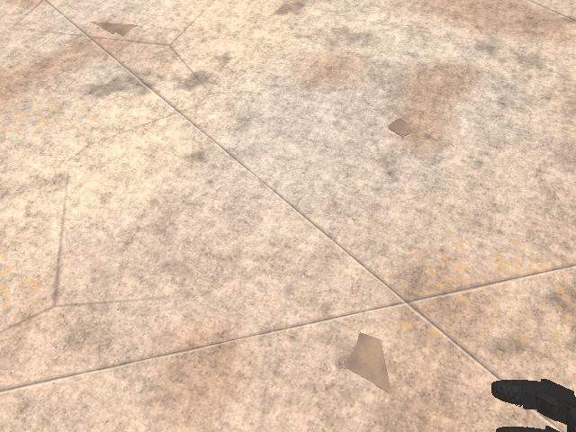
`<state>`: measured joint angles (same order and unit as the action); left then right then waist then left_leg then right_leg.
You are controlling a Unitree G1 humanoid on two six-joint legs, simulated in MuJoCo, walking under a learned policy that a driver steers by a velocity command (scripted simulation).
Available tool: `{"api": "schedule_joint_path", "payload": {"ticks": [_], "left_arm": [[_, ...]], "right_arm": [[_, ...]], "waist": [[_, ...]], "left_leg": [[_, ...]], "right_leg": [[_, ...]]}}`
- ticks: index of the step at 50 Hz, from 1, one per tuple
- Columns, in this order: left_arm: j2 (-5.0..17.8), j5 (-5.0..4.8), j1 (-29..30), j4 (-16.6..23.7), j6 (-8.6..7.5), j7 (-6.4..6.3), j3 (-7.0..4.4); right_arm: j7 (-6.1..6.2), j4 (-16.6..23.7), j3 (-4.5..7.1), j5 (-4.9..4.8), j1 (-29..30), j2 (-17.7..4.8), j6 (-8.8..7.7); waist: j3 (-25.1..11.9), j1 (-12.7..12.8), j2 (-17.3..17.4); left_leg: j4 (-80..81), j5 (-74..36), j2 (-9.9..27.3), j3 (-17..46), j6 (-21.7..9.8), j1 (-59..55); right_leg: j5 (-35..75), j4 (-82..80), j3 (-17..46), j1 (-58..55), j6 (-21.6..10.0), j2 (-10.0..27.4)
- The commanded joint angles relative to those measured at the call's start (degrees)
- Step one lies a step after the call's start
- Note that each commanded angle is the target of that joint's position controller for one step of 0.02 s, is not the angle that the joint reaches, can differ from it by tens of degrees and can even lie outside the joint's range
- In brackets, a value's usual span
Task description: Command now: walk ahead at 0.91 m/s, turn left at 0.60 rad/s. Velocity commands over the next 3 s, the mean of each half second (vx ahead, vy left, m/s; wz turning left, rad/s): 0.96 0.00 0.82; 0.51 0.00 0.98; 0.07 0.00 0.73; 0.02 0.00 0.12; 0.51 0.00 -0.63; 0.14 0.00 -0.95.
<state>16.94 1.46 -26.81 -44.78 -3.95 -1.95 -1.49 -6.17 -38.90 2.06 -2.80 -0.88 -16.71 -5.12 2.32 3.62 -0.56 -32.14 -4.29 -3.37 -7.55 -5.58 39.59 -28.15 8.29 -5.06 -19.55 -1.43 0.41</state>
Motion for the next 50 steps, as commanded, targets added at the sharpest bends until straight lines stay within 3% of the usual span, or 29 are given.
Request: {"api": "schedule_joint_path", "payload": {"ticks": [1, 2, 3, 4, 5, 6, 9, 12, 15, 19, 20, 22, 23, 24, 25, 27, 29, 31, 36, 39, 41, 42, 43, 44, 45, 46, 47, 48, 50], "left_arm": [[13.3, 1.26, 4.3, 3.5, 0.88, -1.48, -3.33], [10.3, 1.90, 6.2, 5.1, -0.05, -1.10, -2.32], [1.1, -1.02, -0.5, 7.7, -2.49, 0.56, 0.34], [8.2, -2.82, 7.8, 9.7, -5.49, 2.05, -0.13], [8.4, -4.70, 13.8, 12.2, -6.69, 2.44, -0.27], [7.0, -3.47, 15.9, 12.8, -7.41, 2.29, 0.42], [5.9, -0.96, 11.7, 11.0, -5.44, 2.01, 0.15], [4.9, 0.56, 17.9, 14.3, -4.35, 1.63, 0.67], [2.0, 0.15, 26.3, 17.1, -4.79, 2.13, 1.31], [6.2, -3.39, 28.1, 17.7, -4.73, 1.71, -0.99], [7.3, -3.77, 26.5, 17.3, -4.99, 1.68, -1.74], [10.9, -4.36, 8.7, 14.2, -5.02, 1.27, -4.49], [14.4, -3.53, -4.0, 12.4, -4.30, 0.62, -5.23], [18.7, -1.09, -2.8, 10.4, -4.06, 2.17, -5.75], [12.3, -1.28, 2.4, 12.8, -3.56, 2.15, -4.86], [8.2, -0.76, 4.8, 11.4, -2.64, 1.63, -3.90], [5.4, 0.20, 8.3, 9.3, -2.69, 1.33, -3.09], [2.7, -0.92, 10.8, 7.5, -2.73, 1.44, -2.53], [9.7, -1.62, 18.4, 6.8, -2.33, 0.15, -4.52], [13.3, -2.99, 17.1, 5.6, -2.35, -0.36, -5.62], [14.7, -4.23, 17.6, 6.2, -1.63, -0.23, -6.32], [13.7, -4.37, 18.7, 7.0, -1.28, 0.07, -6.07], [7.8, -3.37, 16.0, 7.0, -1.29, 0.90, -4.46], [0.9, 0.57, 11.6, 8.3, -1.43, 1.94, -2.18], [7.6, -0.78, 4.0, 9.9, -2.04, 2.53, -2.41], [12.6, -1.86, 10.1, 10.1, -2.08, 2.40, -3.27], [12.4, -1.95, 14.9, 11.0, -1.66, 1.67, -3.46], [11.2, -1.19, 15.9, 10.4, -0.86, 0.78, -3.26], [11.3, -0.54, 16.8, 10.3, 0.43, 0.40, -3.54]], "right_arm": [[1.53, 0.1, 4.45, -0.56, -20.1, -11.6, 0.63], [2.87, -2.1, 4.99, -0.43, -30.9, -13.6, 1.91], [2.93, -1.9, 5.65, -0.03, -28.7, -16.6, 1.16], [3.91, -0.9, 4.86, 0.92, -28.2, -11.3, 1.22], [4.49, -0.5, 4.58, 2.38, -27.0, -11.2, 0.65], [4.24, -0.1, 4.21, 2.70, -23.4, -10.2, -0.02], [4.89, 2.9, 3.03, 2.78, -14.1, -6.8, -0.17], [6.11, 2.9, 2.81, 1.07, -13.7, -6.9, -0.19], [7.08, 1.5, 3.82, 0.02, -17.0, -9.2, 0.06], [7.67, -0.2, 4.12, -0.72, -21.0, -8.5, 1.18], [7.64, -0.4, 4.18, -0.39, -21.4, -8.3, 1.68], [6.58, 0.5, 3.38, 1.82, -19.5, -6.8, 2.30], [6.13, 2.2, 1.11, 3.90, -20.9, -0.1, 2.10], [5.73, 5.8, -0.58, -1.39, -29.6, 3.4, 1.07], [6.49, 3.8, 0.02, -2.40, -25.5, -2.5, 1.67], [6.31, 5.0, 1.21, 0.62, -13.9, -6.6, 2.42], [5.46, 6.8, 1.80, 0.96, -10.3, -5.6, 3.05], [5.10, 8.2, 1.70, 0.13, -9.7, -3.8, 4.40], [3.20, 9.1, 1.03, 2.12, -6.7, -2.9, 3.95], [1.96, 7.8, 2.61, 2.08, -7.8, -6.0, 4.35], [2.10, 5.8, 4.83, 1.97, -15.7, -10.2, 5.11], [2.70, 3.8, 6.68, 1.76, -24.3, -13.4, 5.53], [3.94, 3.2, 7.11, 0.66, -25.1, -13.9, 5.86], [4.94, 6.8, 6.33, 1.65, -18.4, -17.5, 5.70], [4.04, 10.9, 6.30, 4.64, -15.9, -19.0, 4.29], [3.36, 12.1, 6.28, 3.69, -12.6, -16.7, 3.87], [3.48, 11.8, 5.88, 2.11, -10.2, -14.4, 3.56], [3.90, 11.7, 5.23, 1.15, -8.2, -12.3, 3.48], [4.94, 11.7, 5.36, 2.08, -6.1, -12.2, 4.22]], "waist": [[-12.2, -15.5, -10.5], [-16.6, -18.6, -0.3], [-24.4, -10.4, 21.2], [-26.1, -14.7, 8.9], [-15.6, -12.9, 5.5], [-8.1, -8.7, -4.9], [0.6, -0.8, -1.6], [6.5, -1.0, -0.7], [4.7, -5.8, 1.7], [1.5, -7.1, 5.5], [0.3, -5.9, 6.3], [-11.6, 4.5, 6.5], [-22.2, 7.4, -3.1], [-28.3, -0.5, -34.0], [-19.3, 1.7, -22.7], [-6.9, 3.3, -2.4], [0.0, 0.4, -2.8], [2.5, -1.9, -5.6], [2.6, -4.2, -3.0], [-1.5, -5.3, -3.4], [-6.2, -10.1, -4.3], [-10.1, -14.6, -2.5], [-8.1, -13.5, 6.6], [-9.2, -5.8, 22.6], [-28.3, -4.4, 17.6], [-24.7, -6.0, 5.9], [-15.1, -4.7, 0.1], [-11.6, -2.9, -3.3], [-7.6, -1.3, -0.8]], "left_leg": [[-4.7, 5.3, -5.0, -1.4, -5.4, -35.2], [-7.5, 15.9, 1.5, 11.8, -8.2, -55.6], [2.8, 42.1, 18.3, 50.5, -23.2, -75.2], [15.4, 54.7, 17.7, 61.3, -19.1, -71.5], [17.8, 48.9, 17.1, 56.4, -16.1, -62.2], [19.8, 40.7, 15.1, 51.4, -14.4, -48.7], [22.4, 30.1, 7.5, 39.1, -15.5, -26.1], [24.7, 22.5, 3.5, 30.8, -14.2, -10.6], [22.9, 21.2, 0.4, 26.5, -9.4, -3.6], [14.8, 24.5, 3.2, 33.2, -5.7, -20.7], [11.2, 20.9, 4.4, 34.4, -4.9, -24.6], [-10.9, 5.1, 2.4, 30.6, -0.6, -24.9], [-32.8, 19.9, -0.2, 25.3, 0.7, -14.6], [-51.0, 35.2, -2.7, 19.8, 2.3, 4.7], [-55.7, 28.9, 2.8, 17.9, 2.8, 9.9], [-52.9, 23.0, 6.7, 14.4, 2.8, 9.2], [-47.0, 20.8, 10.2, 14.8, 2.9, 5.4], [-43.6, 23.2, 11.5, 13.5, 3.7, 4.8], [-16.0, 4.3, 8.6, 6.4, 5.6, -6.5], [-7.9, 0.7, 3.3, 2.0, 3.1, -17.0], [-6.7, 4.0, -0.2, 0.8, -0.1, -27.1], [-4.7, 2.3, -1.2, 2.4, -2.4, -38.8], [0.2, -3.9, 1.0, 8.5, -5.0, -46.9], [-3.0, -36.4, 10.9, 29.2, -12.0, -52.3], [8.3, -17.5, 23.3, 55.2, -24.0, -60.0], [13.8, 3.5, 20.6, 55.0, -20.9, -54.7], [14.9, 11.5, 17.0, 49.9, -17.2, -45.9], [14.6, 11.9, 14.3, 46.2, -14.4, -39.3], [14.4, 0.2, 10.3, 38.9, -12.4, -28.4]], "right_leg": [[103.7, 39.4, -3.5, 15.7, 0.5, 12.4], [64.0, 61.7, -1.2, 35.8, 1.0, 7.5], [-1.1, 88.5, 8.7, 63.8, 6.0, -5.3], [5.7, 85.9, 16.6, 67.0, 1.3, -3.7], [6.9, 82.3, 16.3, 68.4, 0.0, -1.4], [8.9, 75.1, 15.6, 64.8, -1.3, 0.8], [9.7, 64.4, 15.1, 56.3, 0.3, 4.2], [16.4, 48.9, 10.1, 51.2, 4.0, 4.4], [35.0, 30.7, 7.3, 36.6, 6.1, 0.4], [33.7, 20.0, 12.8, 36.4, 7.1, -0.1], [30.1, 19.4, 12.8, 35.3, 6.4, -0.1], [21.2, 23.9, 11.7, 16.9, 3.1, 2.2], [4.8, 25.6, 24.8, -1.3, 0.2, 12.9], [-23.1, 8.6, 63.3, -11.0, -9.5, 26.2], [-28.8, 5.6, 61.1, -4.5, -7.6, 23.7], [-3.5, 8.1, 38.2, 9.0, -4.6, 18.7], [12.8, 7.1, 25.2, 19.4, -4.6, 15.1], [30.2, 7.3, 16.3, 23.4, -4.9, 13.9], [44.7, 4.5, -0.2, 30.4, -4.0, 11.0], [59.3, 11.1, -4.8, 25.8, -1.5, 10.1], [70.2, 24.2, -5.1, 24.9, -0.8, 10.9], [65.2, 37.1, -4.6, 30.1, 0.2, 9.9], [22.8, 53.1, -3.9, 40.8, 3.0, 3.9], [-12.9, 75.8, -0.4, 54.5, 5.2, -5.1], [-10.8, 83.8, 13.9, 59.4, 5.4, -6.5], [-4.2, 79.0, 15.2, 60.1, 3.9, -3.8], [-0.2, 72.7, 14.8, 61.3, 3.9, -2.2], [1.9, 67.9, 15.1, 59.3, 4.3, -0.3], [3.0, 60.1, 14.9, 52.8, 5.2, 0.0]]}}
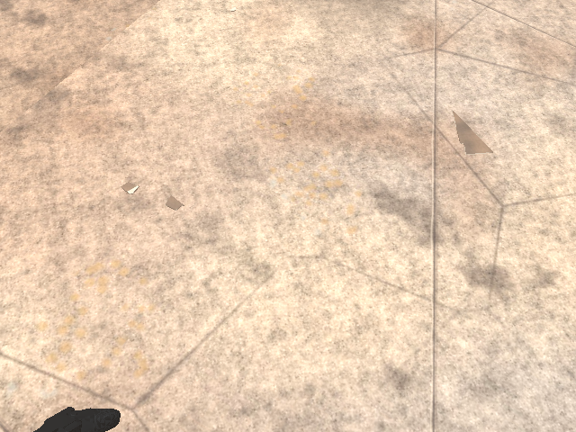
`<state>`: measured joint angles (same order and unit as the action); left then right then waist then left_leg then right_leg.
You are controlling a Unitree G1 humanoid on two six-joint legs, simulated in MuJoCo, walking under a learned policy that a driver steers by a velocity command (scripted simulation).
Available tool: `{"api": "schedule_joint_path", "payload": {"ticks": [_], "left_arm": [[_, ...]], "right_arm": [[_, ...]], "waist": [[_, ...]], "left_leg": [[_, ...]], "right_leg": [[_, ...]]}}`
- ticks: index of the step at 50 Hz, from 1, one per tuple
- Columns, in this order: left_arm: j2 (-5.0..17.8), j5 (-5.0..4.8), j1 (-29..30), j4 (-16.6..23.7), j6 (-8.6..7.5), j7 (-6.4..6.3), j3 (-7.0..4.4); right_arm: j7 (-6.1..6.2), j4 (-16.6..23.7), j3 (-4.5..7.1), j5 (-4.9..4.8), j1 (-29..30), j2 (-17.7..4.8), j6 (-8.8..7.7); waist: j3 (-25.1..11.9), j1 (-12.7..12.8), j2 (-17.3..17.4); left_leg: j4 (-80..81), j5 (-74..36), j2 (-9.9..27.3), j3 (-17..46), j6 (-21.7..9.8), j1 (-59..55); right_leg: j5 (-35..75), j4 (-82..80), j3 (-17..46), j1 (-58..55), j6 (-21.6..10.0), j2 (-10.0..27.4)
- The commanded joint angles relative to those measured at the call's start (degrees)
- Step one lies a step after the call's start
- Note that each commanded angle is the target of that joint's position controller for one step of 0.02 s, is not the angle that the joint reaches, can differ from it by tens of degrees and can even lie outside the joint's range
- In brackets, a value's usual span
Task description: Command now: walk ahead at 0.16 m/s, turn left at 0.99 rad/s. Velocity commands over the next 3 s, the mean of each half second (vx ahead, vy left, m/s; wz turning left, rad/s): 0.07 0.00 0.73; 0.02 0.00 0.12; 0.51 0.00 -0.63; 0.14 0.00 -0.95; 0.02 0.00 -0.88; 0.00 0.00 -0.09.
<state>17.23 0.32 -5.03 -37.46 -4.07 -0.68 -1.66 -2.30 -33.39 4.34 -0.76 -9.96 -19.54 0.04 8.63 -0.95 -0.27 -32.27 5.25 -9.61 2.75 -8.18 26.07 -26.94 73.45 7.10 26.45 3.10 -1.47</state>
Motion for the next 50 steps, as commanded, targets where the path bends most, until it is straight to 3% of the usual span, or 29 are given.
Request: {"api": "schedule_joint_path", "payload": {"ticks": [1, 2, 4, 7, 10, 13, 15, 16, 17, 18, 19, 20, 21, 22, 24, 26, 28, 30, 32, 33, 34, 35, 36, 37, 41, 48, 49, 50], "left_arm": [[9.8, 0.92, -4.7, 2.8, 0.78, -0.90, -3.21], [8.2, 1.28, -4.2, 2.7, 0.77, -0.95, -2.81], [6.1, 1.07, -2.7, 3.0, 1.16, -0.95, -2.28], [5.3, 0.33, 0.2, 3.5, 2.08, -0.75, -2.21], [5.2, 0.06, 3.7, 4.2, 1.89, -0.50, -2.40], [6.2, 0.07, 3.0, 3.7, 0.91, 0.10, -2.85], [6.2, 0.04, 0.5, 2.8, 0.39, 0.62, -3.33], [6.8, 0.52, 1.0, 3.0, 0.42, 0.54, -3.51], [9.9, 1.61, 3.7, 4.9, 1.09, 0.13, -3.74], [11.5, 3.13, 0.3, 3.8, 1.50, 0.32, -4.45], [9.4, 2.01, 0.5, 4.1, 1.49, 0.39, -4.11], [6.9, 1.05, 1.1, 4.2, 1.82, 0.20, -3.38], [5.9, 0.35, 1.2, 4.3, 2.25, 0.00, -2.81], [5.9, -0.10, 1.6, 4.1, 2.62, -0.15, -2.55], [5.2, 0.34, 0.8, 3.3, 3.21, -0.28, -2.10], [4.8, 0.46, -0.4, 2.6, 3.67, -0.27, -2.03], [5.9, 0.25, -1.3, 2.0, 4.08, -0.15, -2.40], [7.2, -0.05, -3.6, 1.0, 4.51, -0.14, -2.74], [6.8, -0.86, -3.8, 0.4, 4.69, -0.22, -2.40], [6.3, -1.21, -6.2, -0.6, 4.40, -0.18, -2.21], [5.5, -0.69, -7.6, -1.0, 3.67, 0.10, -1.87], [2.4, 0.54, -7.9, 0.1, 2.59, 0.52, -1.06], [2.4, 1.47, -4.3, 0.3, 2.18, 0.53, -0.89], [2.6, 1.54, -2.8, 0.1, 2.15, 0.60, -0.98], [3.0, 0.92, -4.0, -1.6, 2.89, -0.04, -1.27], [3.1, 0.56, -5.6, -5.1, 3.03, -0.76, -1.49], [2.7, 0.11, -6.6, -6.1, 3.22, -0.80, -1.37], [3.4, -1.10, -4.7, -5.5, 3.22, -0.72, -1.60]], "right_arm": [[1.69, 5.7, 3.17, 0.21, 3.0, -9.2, -0.55], [2.39, 5.1, 3.29, 0.21, 2.2, -9.5, -0.22], [3.74, 4.4, 3.53, -0.20, 0.9, -10.0, 0.84], [4.93, 4.7, 3.45, -0.91, 1.8, -9.7, 2.59], [5.03, 4.8, 3.28, -0.70, 1.5, -8.8, 3.24], [4.63, 4.6, 2.57, -0.14, 0.7, -6.7, 3.17], [4.36, 4.4, 1.82, -0.39, 1.3, -5.2, 3.11], [4.14, 3.7, 1.07, -0.53, -1.3, -3.0, 3.05], [4.01, 2.7, 0.16, 0.43, -7.7, -0.5, 2.96], [4.06, 3.9, 1.86, -0.26, -6.2, -6.7, 2.53], [4.30, 2.6, 3.06, 0.34, -5.3, -11.1, 2.36], [4.46, 1.4, 3.29, 0.23, -3.5, -11.3, 2.83], [4.74, 0.4, 2.78, 0.24, -3.3, -9.1, 3.58], [4.67, 0.5, 2.17, 0.28, -3.5, -7.3, 3.90], [4.33, 0.6, 1.02, -0.16, -2.2, -4.2, 3.60], [4.24, 0.6, 0.21, -0.05, -1.0, -2.5, 3.15], [3.87, 0.4, -0.48, 0.22, -0.1, -1.3, 2.80], [3.58, -0.6, -0.38, -0.05, -0.2, -2.0, 2.47], [3.25, -3.0, -0.28, -0.01, -3.7, -1.7, 2.19], [3.14, -3.6, -0.29, 0.40, -4.2, -2.2, 2.07], [3.31, -3.0, -0.15, 1.17, -4.1, -4.3, 1.97], [3.43, -3.8, 0.67, 2.11, -2.8, -8.0, 2.01], [3.04, -3.5, -0.65, 2.39, -0.9, -2.9, 1.59], [2.87, -3.6, -1.64, 2.80, 0.3, -0.1, 1.13], [3.04, -5.7, -1.81, 2.00, -2.0, -1.2, -0.35], [3.31, -8.0, -2.21, 1.57, -3.5, -0.5, -0.78], [3.56, -8.8, -1.74, 1.45, -5.7, -1.4, -0.63], [3.79, -9.0, -0.38, 0.95, -8.0, -5.2, -0.39]], "waist": [[-13.9, 3.3, -0.4], [-15.0, 3.0, -0.6], [-17.4, 2.5, -0.7], [-17.1, 1.7, 2.6], [-14.5, 0.1, 6.9], [-15.6, -0.9, 9.9], [-15.4, 0.6, 10.2], [-15.4, -0.2, 5.5], [-16.5, -4.3, -8.2], [-13.8, -2.7, -16.2], [-12.9, -1.9, -10.4], [-11.7, -1.0, -6.3], [-11.4, -0.7, -4.5], [-10.2, -0.5, -4.6], [-9.9, 0.1, -6.5], [-11.2, 1.2, -9.1], [-12.1, 2.2, -11.6], [-12.4, 3.3, -12.5], [-12.6, 1.3, -11.4], [-12.3, 1.1, -10.0], [-13.3, 1.6, -5.9], [-13.9, 4.5, 7.2], [-13.2, 2.6, 8.1], [-11.7, 2.5, 6.7], [-7.3, 2.1, 5.9], [-7.2, 1.8, 2.2], [-9.8, 0.6, 3.4], [-7.9, -1.9, 6.9]], "left_leg": [[13.3, -16.3, 15.2, 25.8, -9.3, -12.4], [11.9, -22.9, 14.2, 24.1, -9.0, -11.4], [10.4, -25.0, 12.9, 23.5, -7.7, -11.2], [10.4, -10.4, 10.4, 24.8, -4.4, -10.0], [10.2, -0.4, 9.2, 27.6, -2.7, -9.3], [6.1, -4.5, 10.4, 29.5, -2.1, -12.6], [2.2, -4.1, 9.8, 30.1, -0.6, -12.4], [-3.2, 8.3, 6.9, 27.2, 1.8, -9.7], [-16.2, 29.5, -0.1, 18.8, 5.4, -3.7], [-26.5, 35.2, -2.6, 12.4, 8.6, 4.0], [-33.9, 30.2, 1.3, 11.9, 10.6, 5.1], [-36.6, 26.0, 2.2, 11.2, 11.6, 5.1], [-39.0, 24.0, 2.4, 10.4, 12.5, 4.9], [-40.9, 22.2, 2.5, 9.5, 13.2, 5.2], [-35.7, 20.3, 3.4, 6.1, 13.5, 3.4], [-25.6, 20.5, 5.6, 3.6, 13.9, 1.2], [-15.2, 22.2, 7.8, 1.1, 13.7, -4.1], [-7.0, 20.2, 7.9, -0.3, 12.9, -7.5], [6.2, 10.6, 7.4, -1.5, 10.9, -14.2], [11.3, 6.0, 7.8, -0.4, 9.0, -18.3], [10.8, 1.3, 12.2, 4.3, 6.8, -23.3], [8.8, -1.6, 17.4, 10.4, 2.6, -20.6], [10.5, 4.0, 18.5, 11.4, 0.5, -14.6], [11.3, 9.1, 16.9, 10.3, 1.8, -12.5], [11.4, 10.2, 14.0, 8.3, 4.9, -9.2], [10.5, 4.3, 12.9, 7.6, 4.8, -10.9], [12.4, 15.9, 12.5, 7.1, 4.0, -14.2], [16.4, 32.8, 15.6, 12.0, 1.4, -16.9]], "right_leg": [[2.0, -8.2, 2.1, 4.9, 1.3, 1.6], [3.1, -10.6, 1.4, 3.8, 2.0, 0.8], [6.8, -15.4, 1.3, 3.1, 3.3, -0.8], [13.5, -22.3, 2.2, 2.2, 3.8, -2.3], [15.0, -29.7, 3.0, 0.1, 3.5, -3.2], [15.0, -37.5, 2.8, -4.4, 2.3, -2.1], [21.7, -47.5, 1.6, -11.1, 0.3, -0.7], [27.9, -52.5, 4.1, -16.2, -2.3, 4.0], [42.4, -52.0, 15.7, -22.1, -8.1, 16.2], [42.6, -55.1, 27.9, -18.8, -17.6, 23.4], [35.4, -54.5, 27.6, -16.9, -18.5, 22.6], [30.1, -53.7, 21.3, -15.7, -16.3, 18.8], [25.8, -53.5, 17.7, -15.3, -14.3, 15.7], [24.9, -54.0, 16.0, -14.3, -14.1, 14.7], [23.1, -55.3, 10.8, -14.0, -13.2, 11.1], [21.0, -55.2, 9.0, -17.1, -13.2, 10.0], [20.1, -55.2, 8.5, -17.5, -13.7, 10.3], [21.0, -54.5, 9.9, -18.2, -14.5, 11.6], [22.2, -52.7, 9.4, -16.2, -13.2, 11.4], [22.4, -52.1, 8.5, -13.6, -11.2, 10.6], [20.9, -49.7, 6.2, -9.5, -7.9, 9.5], [15.5, -46.2, -1.9, -7.9, -3.9, 3.3], [13.0, -46.5, -3.5, -12.1, -1.2, 2.6], [15.4, -47.1, -3.1, -14.0, -0.5, 2.7], [19.5, -47.3, -2.6, -15.3, -0.7, 3.0], [22.4, -47.9, -2.5, -16.2, -0.1, 3.4], [14.8, -45.0, -5.1, -14.3, -0.2, 1.0], [4.7, -38.2, -8.6, -6.4, -0.6, -2.1]]}}
Over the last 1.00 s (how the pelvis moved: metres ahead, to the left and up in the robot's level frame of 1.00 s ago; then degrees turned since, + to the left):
0.73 0.15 0.02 56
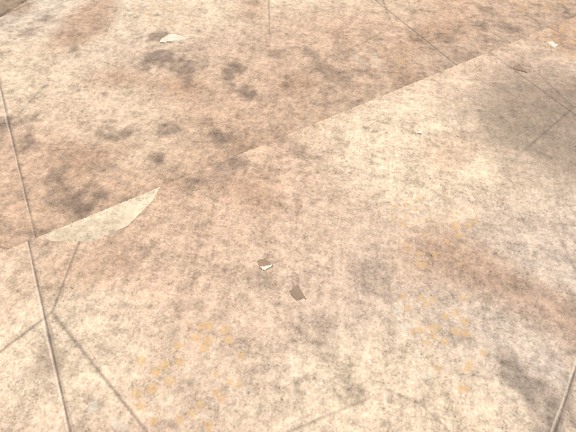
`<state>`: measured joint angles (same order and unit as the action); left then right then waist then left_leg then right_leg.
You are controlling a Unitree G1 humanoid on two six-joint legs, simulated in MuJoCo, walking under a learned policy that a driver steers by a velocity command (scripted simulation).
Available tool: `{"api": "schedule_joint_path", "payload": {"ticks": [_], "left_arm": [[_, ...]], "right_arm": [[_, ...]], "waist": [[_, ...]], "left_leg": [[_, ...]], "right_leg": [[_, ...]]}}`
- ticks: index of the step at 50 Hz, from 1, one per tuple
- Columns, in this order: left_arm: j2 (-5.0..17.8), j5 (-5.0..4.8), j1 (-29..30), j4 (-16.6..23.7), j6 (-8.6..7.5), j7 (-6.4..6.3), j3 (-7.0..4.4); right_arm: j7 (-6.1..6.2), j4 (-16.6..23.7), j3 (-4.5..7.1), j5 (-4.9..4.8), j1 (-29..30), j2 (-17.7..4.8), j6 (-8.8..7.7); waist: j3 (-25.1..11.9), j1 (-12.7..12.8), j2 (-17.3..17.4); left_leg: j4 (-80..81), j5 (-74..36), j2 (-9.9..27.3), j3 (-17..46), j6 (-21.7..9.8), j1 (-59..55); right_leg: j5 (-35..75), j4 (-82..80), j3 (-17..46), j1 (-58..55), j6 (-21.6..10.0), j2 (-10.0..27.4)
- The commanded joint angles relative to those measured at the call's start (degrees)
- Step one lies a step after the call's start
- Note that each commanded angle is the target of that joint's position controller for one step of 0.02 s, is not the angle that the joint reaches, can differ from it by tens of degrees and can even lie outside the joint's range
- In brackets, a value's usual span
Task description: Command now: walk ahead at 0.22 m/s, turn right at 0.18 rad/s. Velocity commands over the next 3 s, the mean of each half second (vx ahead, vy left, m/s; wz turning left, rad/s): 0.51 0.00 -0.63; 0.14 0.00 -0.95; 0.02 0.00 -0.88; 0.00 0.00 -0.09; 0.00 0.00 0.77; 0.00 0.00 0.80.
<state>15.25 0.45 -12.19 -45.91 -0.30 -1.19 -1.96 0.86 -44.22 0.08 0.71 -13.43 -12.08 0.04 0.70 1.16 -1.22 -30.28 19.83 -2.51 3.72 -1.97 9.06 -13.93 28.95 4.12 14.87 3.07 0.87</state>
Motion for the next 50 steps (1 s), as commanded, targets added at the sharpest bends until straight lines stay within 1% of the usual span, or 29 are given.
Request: {"api": "schedule_joint_path", "payload": {"ticks": [1, 2, 3, 4, 6, 10, 15, 16, 17, 18, 19, 20, 21, 22, 23, 24, 25, 26, 27, 31, 34, 38, 43, 44, 45, 46, 47, 48, 50], "left_arm": [[6.4, -2.32, 6.7, 5.1, -0.96, 0.05, -1.46], [7.4, -3.41, 10.8, 7.4, -1.64, 0.22, -1.76], [6.9, -4.04, 9.8, 7.4, -2.33, 0.42, -2.02], [6.3, -3.81, 7.7, 6.7, -3.04, 0.70, -2.05], [6.2, -2.97, 5.9, 6.0, -3.98, 1.52, -2.11], [4.2, -2.42, 7.3, 7.9, -3.21, 3.39, -0.99], [4.1, -2.70, 10.4, 11.9, -2.34, 4.92, 0.21], [5.2, -2.68, 9.2, 12.1, -2.27, 5.09, -0.18], [7.0, -2.44, 5.2, 11.6, -2.24, 5.09, -1.14], [9.9, -2.41, -3.6, 9.8, -2.13, 4.88, -2.99], [15.0, -2.50, -14.7, 7.3, -1.46, 4.02, -5.79], [20.3, -3.19, -17.7, 6.3, -0.46, 2.56, -6.97], [24.2, -1.53, -15.1, 11.2, -1.40, 2.94, -6.90], [18.9, -1.32, -13.6, 12.6, -2.40, 3.81, -5.50], [17.5, -1.09, -11.6, 12.2, -3.07, 3.78, -5.19], [16.2, -1.36, -7.2, 12.8, -3.26, 3.54, -4.96], [14.6, -0.84, -3.4, 14.2, -3.10, 3.21, -4.51], [13.5, 0.12, -1.2, 15.5, -2.81, 2.88, -4.15], [13.0, 0.18, 0.2, 15.8, -2.67, 2.57, -4.13], [13.2, -1.23, 0.0, 14.8, -1.30, 0.19, -4.31], [12.9, -2.26, -0.6, 14.2, 0.92, -1.48, -4.38], [13.6, -2.32, -2.2, 13.6, 2.39, -2.61, -4.94], [11.0, -1.59, 1.5, 15.3, 2.81, -2.38, -4.23], [8.8, -1.45, 0.9, 15.9, 2.87, -1.86, -3.40], [4.4, -0.54, -6.3, 15.4, 3.00, -1.59, -2.25], [9.6, -1.57, -11.9, 16.1, 2.89, -0.96, -3.24], [14.5, -1.65, -9.8, 13.8, 2.98, -0.75, -4.74], [16.3, -1.99, -5.7, 13.5, 3.63, -0.79, -5.58], [14.9, -2.19, -4.3, 14.0, 4.76, -0.99, -5.51]], "right_arm": [[0.82, 1.8, 4.99, -0.91, -6.1, -15.9, -0.49], [1.16, 1.5, 5.45, -0.85, -7.6, -16.8, -1.34], [1.35, 1.0, 5.01, -0.71, -7.6, -14.4, -2.77], [1.40, 0.9, 4.63, -0.94, -7.3, -11.9, -4.13], [1.22, 1.0, 4.55, -1.16, -5.7, -10.4, -5.34], [0.50, 1.6, 5.34, -0.94, -2.6, -12.5, -5.69], [-0.76, 0.5, 6.63, -1.42, -4.6, -16.0, -5.12], [-0.83, 0.9, 6.76, -1.32, -3.4, -16.5, -4.59], [-0.63, 1.4, 6.97, -1.25, -2.6, -17.5, -3.98], [-0.36, 2.0, 6.99, -1.49, -1.9, -18.1, -3.16], [-0.17, 2.5, 6.31, -1.44, -3.6, -16.7, -3.34], [-0.53, 4.3, 3.73, 0.83, -6.7, -8.1, -4.04], [-1.00, 7.0, 2.25, 0.07, -10.4, -6.8, -6.01], [-1.04, 8.0, 3.76, -1.79, -0.9, -14.5, -7.21], [-0.70, 9.7, 3.82, -2.83, 2.9, -14.6, -7.77], [0.21, 8.8, 3.59, -1.53, 2.5, -13.9, -7.84], [0.63, 8.1, 4.07, -0.54, 1.1, -14.6, -7.26], [0.47, 7.6, 4.43, -0.39, -0.1, -15.5, -6.16], [0.42, 7.2, 4.49, -0.01, -0.8, -15.1, -5.22], [0.81, 8.2, 3.27, 1.49, 3.1, -10.9, -3.74], [0.46, 9.7, 2.67, 0.61, 8.6, -9.9, -3.55], [-0.56, 11.5, 2.72, 0.04, 15.2, -10.8, -4.14], [-0.50, 9.2, 4.67, -0.16, 8.8, -13.8, -5.73], [-0.06, 9.0, 4.96, 0.42, 5.8, -14.6, -5.77], [0.60, 10.4, 4.89, 1.11, 7.1, -16.1, -4.88], [0.53, 9.4, 5.30, 1.23, 4.1, -15.9, -3.76], [0.70, 10.8, 4.83, 0.23, 6.1, -12.6, -3.40], [1.06, 11.4, 4.28, 0.30, 7.3, -10.4, -2.81], [1.83, 12.1, 4.27, 0.44, 10.8, -11.0, -1.45]], "waist": [[4.8, -6.4, 11.4], [9.6, -7.9, 12.2], [11.6, -6.9, 10.4], [10.6, -6.0, 8.7], [5.7, -5.2, 5.8], [4.0, -4.9, 6.8], [7.7, -5.4, 4.9], [8.1, -4.2, 4.5], [5.3, -1.8, 5.4], [-0.7, 3.3, 5.1], [-7.9, 8.6, 2.5], [-9.6, 5.7, -13.8], [-24.3, 1.5, -18.2], [-21.8, 6.2, -5.5], [-12.8, 4.7, -4.4], [-8.3, 1.6, 1.0], [-6.2, -1.0, 0.0], [-5.6, -2.6, -1.8], [-5.3, -3.5, -1.8], [-5.4, -3.4, -0.3], [-7.0, -1.8, -3.2], [-5.9, 0.4, -5.5], [-6.2, -2.4, -8.4], [-10.5, -3.0, -3.3], [-14.4, 1.9, 10.1], [-17.1, 3.5, 19.3], [-12.2, 1.6, 12.8], [-8.8, -0.1, 7.8], [-4.6, 0.6, 6.2]], "left_leg": [[20.3, 29.9, 16.3, 19.9, -8.9, -0.6], [24.5, 32.5, 22.5, 27.8, -12.5, -1.7], [24.9, 29.1, 24.3, 29.0, -13.6, -6.1], [24.0, 23.1, 24.0, 26.0, -12.8, -12.3], [23.8, 11.5, 22.4, 17.0, -9.9, -18.6], [25.3, -1.4, 18.1, 0.6, -6.8, -12.6], [26.0, -5.3, 19.3, -9.4, -5.4, -9.9], [22.4, -16.1, 18.3, -12.2, -4.6, -9.7], [14.3, -36.4, 17.4, -14.6, -3.7, -9.1], [-0.1, -54.5, 15.8, -17.1, -2.0, -7.2], [-17.0, -54.5, 13.8, -16.7, 1.1, 1.8], [-38.7, -3.3, 6.6, -15.5, 5.7, 20.8], [-55.8, 18.1, -2.8, -1.3, 6.5, 31.8], [-55.9, 12.1, 1.2, 4.9, 4.4, 35.0], [-52.5, 7.6, 2.8, 3.0, 3.1, 37.2], [-47.6, 3.3, 5.6, 3.0, 2.7, 34.7], [-44.0, 0.9, 7.3, 3.5, 2.7, 30.4], [-43.1, 0.1, 7.7, 3.7, 2.8, 26.1], [-41.0, -0.2, 7.5, 3.1, 3.6, 24.4], [-29.1, -7.9, 3.1, 0.7, 7.1, 24.1], [-17.5, -15.0, -0.6, 1.6, 7.7, 23.9], [-5.3, -17.9, -2.7, 4.2, 6.9, 24.5], [7.2, -20.2, -0.3, 5.8, 3.8, 11.9], [9.7, -27.0, 6.0, 9.2, 0.9, -0.2], [6.9, -45.3, 18.4, 22.0, -4.8, -14.4], [9.0, -36.0, 28.4, 38.2, -13.4, -18.4], [9.9, -27.7, 25.0, 33.8, -12.5, -13.7], [9.7, -21.1, 20.4, 24.9, -9.6, -9.5], [12.2, -15.8, 16.4, 15.0, -7.7, -0.6]], "right_leg": [[-11.9, 13.7, -5.6, 15.8, -1.4, -2.9], [-14.0, 22.5, -1.4, 26.2, -3.1, 1.0], [-12.8, 27.5, 2.5, 34.1, -4.4, 2.6], [-10.2, 29.7, 4.8, 39.4, -5.2, 3.7], [-4.1, 28.7, 4.3, 40.7, -5.0, 5.5], [5.0, 23.2, -2.1, 32.2, -1.9, 7.2], [5.1, 15.8, -7.8, 26.6, -5.4, 7.0], [4.1, 13.9, -9.6, 23.4, -6.8, 5.2], [3.1, 13.9, -13.1, 16.4, -7.8, 1.2], [3.8, 12.9, -15.8, 4.5, -9.3, -3.5], [6.9, 12.0, -13.0, -14.1, -11.6, -6.3], [4.1, 5.0, 7.6, -28.0, -16.0, 3.9], [-7.8, -8.4, 46.9, -37.3, -27.8, 18.8], [-5.8, -13.2, 44.8, -34.7, -22.9, 18.2], [-0.6, -12.3, 36.8, -26.9, -20.9, 16.3], [6.3, -11.0, 29.8, -17.7, -19.0, 13.3], [14.9, -10.1, 23.7, -10.1, -18.5, 11.0], [21.3, -11.0, 20.3, -4.5, -18.5, 9.6], [27.2, -11.4, 17.9, -1.5, -18.9, 8.9], [39.9, -8.3, 11.6, 2.8, -17.1, 3.5], [33.4, -5.7, 13.6, 0.5, -13.2, 1.0], [25.2, -4.0, 21.1, -4.6, -10.5, 1.5], [18.5, 4.7, 27.6, -6.9, -8.7, -0.5], [7.9, 13.8, 23.9, -2.9, -6.6, -3.9], [-24.5, 26.0, 15.8, 7.8, -3.6, -11.3], [-29.3, 35.1, 11.3, 17.4, -1.4, -9.9], [-23.4, 39.6, 9.8, 19.3, 1.0, -5.5], [-17.8, 41.5, 8.5, 19.8, 2.2, -4.2], [-12.0, 43.9, 4.6, 18.5, 3.2, -1.8]]}}
Over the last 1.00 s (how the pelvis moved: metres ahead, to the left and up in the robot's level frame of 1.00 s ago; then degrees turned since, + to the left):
0.13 -0.05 0.02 23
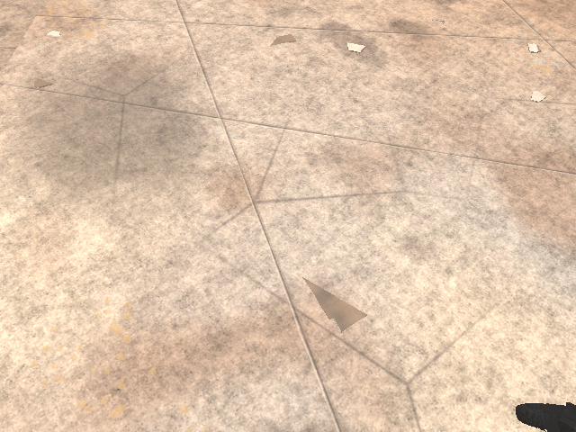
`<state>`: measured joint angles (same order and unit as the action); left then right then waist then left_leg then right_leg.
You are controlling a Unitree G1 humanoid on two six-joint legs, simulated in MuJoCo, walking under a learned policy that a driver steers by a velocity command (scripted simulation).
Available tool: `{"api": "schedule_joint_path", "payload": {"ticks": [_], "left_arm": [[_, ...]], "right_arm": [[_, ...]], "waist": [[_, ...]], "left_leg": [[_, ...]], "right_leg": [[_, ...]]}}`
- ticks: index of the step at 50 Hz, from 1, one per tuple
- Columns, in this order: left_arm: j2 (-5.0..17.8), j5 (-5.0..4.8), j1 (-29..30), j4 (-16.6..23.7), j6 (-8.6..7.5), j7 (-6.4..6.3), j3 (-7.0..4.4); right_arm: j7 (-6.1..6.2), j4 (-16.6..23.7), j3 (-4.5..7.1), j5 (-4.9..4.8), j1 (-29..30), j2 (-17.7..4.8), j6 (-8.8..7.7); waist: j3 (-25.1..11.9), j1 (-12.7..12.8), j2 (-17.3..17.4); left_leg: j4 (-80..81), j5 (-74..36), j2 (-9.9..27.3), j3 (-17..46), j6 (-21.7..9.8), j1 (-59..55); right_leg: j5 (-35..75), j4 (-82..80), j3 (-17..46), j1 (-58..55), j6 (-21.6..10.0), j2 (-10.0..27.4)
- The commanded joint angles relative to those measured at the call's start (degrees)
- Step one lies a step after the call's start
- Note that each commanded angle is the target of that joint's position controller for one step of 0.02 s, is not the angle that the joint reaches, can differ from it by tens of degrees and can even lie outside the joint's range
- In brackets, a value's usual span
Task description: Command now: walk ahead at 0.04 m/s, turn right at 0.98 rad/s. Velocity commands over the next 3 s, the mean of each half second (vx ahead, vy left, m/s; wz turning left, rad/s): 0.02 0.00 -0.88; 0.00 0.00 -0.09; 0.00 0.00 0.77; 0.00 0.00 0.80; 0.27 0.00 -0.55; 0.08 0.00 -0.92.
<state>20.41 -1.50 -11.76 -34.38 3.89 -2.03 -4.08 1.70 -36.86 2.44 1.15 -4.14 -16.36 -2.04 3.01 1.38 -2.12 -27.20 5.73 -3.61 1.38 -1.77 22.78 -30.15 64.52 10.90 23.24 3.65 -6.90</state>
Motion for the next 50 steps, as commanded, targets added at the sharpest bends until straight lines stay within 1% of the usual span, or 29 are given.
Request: {"api": "schedule_joint_path", "payload": {"ticks": [1, 3, 6, 8, 13, 17, 18, 19, 20, 21, 22, 23, 24, 25, 26, 28, 30, 32, 36, 38, 39, 40, 41, 42, 43, 44, 46, 48, 50], "left_arm": [[7.9, -0.31, -4.4, 2.9, 0.57, -0.04, -2.91], [5.0, -0.39, -3.8, 3.7, 0.22, -0.02, -2.17], [4.2, -0.02, -1.0, 5.0, -0.14, 0.18, -1.96], [4.0, 0.22, -0.2, 5.3, -0.21, 0.43, -2.00], [2.8, 0.33, 0.7, 5.2, 0.21, 1.61, -1.88], [3.1, 0.24, 1.5, 5.7, 1.29, 2.72, -2.38], [2.8, 0.34, -0.1, 5.3, 1.39, 2.80, -2.65], [3.7, 0.63, -3.2, 4.1, 1.36, 2.42, -3.21], [7.9, 0.61, -7.6, 2.8, 1.09, 1.58, -4.62], [15.4, 0.87, -7.1, 4.2, 0.52, 0.48, -5.78], [12.6, 3.22, -5.8, 5.6, -1.37, 0.99, -4.94], [10.3, 3.49, -4.0, 4.8, -2.68, 1.27, -3.89], [8.7, 2.56, -1.2, 4.3, -3.41, 1.21, -3.44], [6.5, 1.54, 1.6, 4.4, -3.55, 1.00, -2.63], [5.4, 1.42, 3.2, 4.5, -3.60, 0.66, -1.87], [4.2, 2.08, 4.0, 4.3, -3.77, 0.33, -1.03], [3.7, 2.15, 3.9, 3.4, -3.84, 0.26, -0.72], [3.8, 2.18, 3.9, 2.6, -3.61, 0.29, -0.67], [4.1, 2.23, 3.7, 0.6, -3.28, 1.23, -0.55], [2.7, 1.69, 4.9, -0.5, -3.36, 1.51, 0.10], [1.6, 1.24, 5.1, -1.2, -3.46, 1.54, 0.54], [0.1, 1.72, 3.3, -2.1, -3.93, 1.53, 1.07], [-0.5, 3.07, 0.4, -2.6, -4.51, 1.76, 1.23], [-1.9, 3.61, -2.3, -3.8, -4.72, 1.69, 1.40], [0.9, 4.01, 1.9, -3.9, -4.55, 1.40, 0.93], [3.2, 3.38, 4.5, -3.5, -4.29, 0.93, -0.08], [3.6, 2.93, 3.6, -3.2, -3.20, -0.26, -0.99], [1.9, 2.55, 3.0, -2.9, -2.72, -0.86, -1.25], [-0.3, 2.39, 3.0, -2.2, -2.92, -0.82, -1.30]], "right_arm": [[1.36, 4.6, 2.00, 0.45, 1.5, -7.1, 0.92], [1.68, 3.7, 2.12, 0.82, 0.0, -6.7, 1.19], [1.63, 2.5, 2.79, 0.75, -1.8, -7.6, 1.24], [1.34, 1.9, 3.33, 0.57, -1.8, -8.6, 1.34], [0.07, 1.2, 4.45, -0.13, 0.6, -10.4, 1.61], [-1.64, -0.2, 5.32, -1.68, -0.2, -11.5, 1.57], [-1.85, -0.6, 5.29, -2.45, 0.0, -11.4, 1.72], [-2.07, -1.7, 4.98, -3.02, -1.5, -9.9, 1.94], [-2.56, -2.7, 4.14, -2.40, -4.3, -6.9, 2.06], [-2.74, 1.1, 2.83, 0.36, -3.3, -4.5, 2.06], [-1.85, 1.5, 3.78, 0.11, 1.9, -7.2, 2.15], [-1.40, 1.5, 3.99, -1.34, 2.8, -8.0, 2.53], [-0.89, 0.5, 3.97, -1.71, 1.5, -7.3, 2.70], [-0.42, -0.4, 4.16, -1.02, 0.3, -8.0, 2.85], [-0.39, -1.2, 4.24, -0.58, -1.1, -8.0, 2.95], [-0.67, -2.0, 4.02, -1.06, -3.0, -7.5, 2.91], [-0.85, -2.0, 3.20, -1.37, -2.5, -5.7, 3.01], [-1.14, -1.7, 2.38, -1.24, -1.3, -4.3, 3.16], [-1.38, -1.6, 2.17, -1.54, -1.4, -5.1, 3.33], [-1.42, -2.2, 1.93, -1.47, -2.9, -4.5, 3.08], [-1.56, -2.7, 1.59, -1.01, -4.3, -3.7, 2.70], [-1.47, -2.8, 1.54, -0.09, -5.0, -4.9, 2.30], [-1.09, -2.2, 2.21, 0.33, -5.1, -9.1, 2.10], [-1.40, -3.2, 1.63, -0.28, -2.3, -7.4, 1.96], [-1.97, -2.4, 1.34, -1.24, -0.4, -5.2, 1.82], [-2.16, -2.2, 1.76, -1.50, -0.7, -6.9, 1.77], [-2.18, -1.4, 2.97, -2.35, -0.3, -10.8, 1.39], [-1.55, -1.1, 3.32, -2.55, -2.6, -10.7, 1.50], [-0.89, -0.6, 3.67, -2.33, -3.9, -10.8, 2.00]], "waist": [[-5.3, 0.2, 8.3], [-6.2, -0.8, 10.1], [-7.8, -2.4, 9.5], [-8.2, -2.6, 9.0], [-7.5, -2.2, 9.2], [-7.5, -1.9, 9.0], [-7.8, -0.3, 8.3], [-8.1, 0.9, 6.5], [-7.8, 1.4, -2.9], [-6.9, -0.8, -20.2], [-10.6, 3.4, -11.4], [-9.6, 2.4, -8.3], [-8.3, 0.7, -6.4], [-7.9, -0.4, -5.6], [-8.3, -1.4, -6.3], [-9.9, -2.2, -5.6], [-9.3, -1.8, -4.8], [-8.6, -1.0, -5.4], [-6.6, 0.2, -6.3], [-6.0, -1.2, -5.5], [-5.8, -2.7, -4.2], [-6.9, -2.4, -1.5], [-8.2, 0.5, 5.6], [-9.1, 3.3, 11.6], [-6.3, 0.6, 9.4], [-5.0, -0.7, 7.7], [-4.1, -0.1, 9.7], [-5.4, -0.7, 11.6], [-6.2, -1.3, 12.9]], "left_leg": [[10.7, -2.6, 15.7, 12.6, -8.3, -11.1], [12.0, -4.3, 15.6, 7.8, -9.9, -12.4], [13.1, -5.4, 19.2, 5.5, -12.3, -17.0], [13.5, -4.5, 20.8, 3.6, -12.9, -18.2], [13.5, -1.4, 21.7, -4.4, -11.2, -15.4], [9.4, -2.8, 23.4, -7.3, -8.8, -16.4], [6.4, -2.8, 23.0, -8.3, -7.1, -15.8], [1.4, -1.8, 21.2, -10.2, -4.2, -12.7], [-10.0, 6.4, 16.2, -14.2, 0.8, -3.7], [-27.4, 32.3, 7.5, -15.4, 7.1, 15.8], [-38.7, 33.3, 6.3, -4.0, 7.1, 17.0], [-41.3, 28.4, 7.1, -1.9, 5.8, 17.1], [-39.8, 23.5, 7.7, -0.8, 5.0, 16.9], [-38.7, 19.6, 8.0, -0.5, 5.1, 16.6], [-39.9, 16.4, 7.3, -1.0, 5.5, 13.7], [-39.0, 12.9, 6.5, -1.0, 6.2, 10.2], [-31.2, 11.6, 6.8, -0.7, 6.6, 8.7], [-23.5, 12.1, 7.0, -0.7, 6.6, 5.2], [-14.3, 15.4, 6.4, -1.6, 5.9, -1.4], [-6.1, 11.5, 5.9, -2.0, 5.0, -5.6], [2.5, 2.8, 5.8, -2.2, 4.1, -10.3], [5.3, -7.5, 7.9, 0.8, 3.1, -15.9], [3.2, -21.1, 13.4, 5.6, 1.0, -19.9], [2.1, -14.2, 13.8, 5.8, -2.4, -13.8], [2.8, -7.0, 11.6, 5.9, -2.4, -9.5], [3.0, -6.2, 10.9, 6.2, -2.1, -7.8], [2.5, -9.2, 11.5, 9.8, -3.6, -5.7], [2.5, -11.4, 13.2, 15.2, -6.5, -6.3], [3.4, -12.5, 15.0, 21.3, -9.6, -9.2]], "right_leg": [[6.1, 8.5, -4.9, 9.5, 2.6, 6.8], [7.7, 6.6, -7.7, 10.4, 2.6, 8.4], [8.6, 2.7, -8.1, 12.8, 2.8, 11.6], [9.6, -0.2, -8.4, 12.8, 2.7, 13.1], [12.4, -11.8, -12.1, 5.1, 0.7, 13.7], [10.8, -23.6, -15.2, -1.8, -2.5, 12.0], [13.1, -29.8, -16.0, -5.6, -3.9, 10.6], [17.6, -36.1, -15.6, -11.7, -5.8, 8.8], [33.2, -42.2, -6.9, -21.1, -9.2, 12.7], [48.7, -42.6, 15.8, -27.0, -19.5, 27.9], [46.9, -43.7, 16.2, -21.8, -24.6, 30.1], [43.2, -44.3, 10.0, -19.8, -22.3, 27.5], [39.3, -44.4, 6.2, -18.6, -19.2, 24.3], [39.1, -44.0, 4.0, -18.5, -17.0, 22.7], [43.2, -43.8, 1.9, -16.6, -16.7, 21.5], [47.0, -43.7, -0.3, -16.7, -16.9, 20.4], [46.0, -43.5, -1.3, -18.0, -16.4, 19.5], [44.2, -43.0, -1.2, -17.6, -16.5, 19.3], [40.8, -42.3, 1.5, -14.0, -17.8, 20.0], [38.8, -40.8, 2.2, -12.6, -16.7, 19.0], [35.3, -40.1, 1.7, -11.0, -14.6, 17.6], [29.4, -39.5, 1.1, -9.1, -11.6, 15.2], [21.1, -36.3, -2.0, -6.8, -8.3, 10.7], [16.1, -39.4, -5.6, -11.8, -5.5, 8.3], [17.4, -39.3, -6.8, -14.3, -4.0, 8.0], [18.0, -36.8, -8.4, -14.0, -4.2, 7.3], [19.1, -33.8, -10.3, -13.5, -4.6, 6.7], [17.5, -29.9, -11.2, -11.4, -4.3, 5.5], [12.1, -26.8, -10.9, -6.5, -4.0, 3.5]]}}
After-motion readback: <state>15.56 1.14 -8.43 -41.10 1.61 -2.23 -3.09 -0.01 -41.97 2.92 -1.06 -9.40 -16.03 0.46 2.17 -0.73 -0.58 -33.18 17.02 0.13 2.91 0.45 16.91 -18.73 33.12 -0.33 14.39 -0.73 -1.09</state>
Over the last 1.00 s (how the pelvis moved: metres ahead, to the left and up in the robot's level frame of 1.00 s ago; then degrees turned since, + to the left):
0.41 -0.23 -0.01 -52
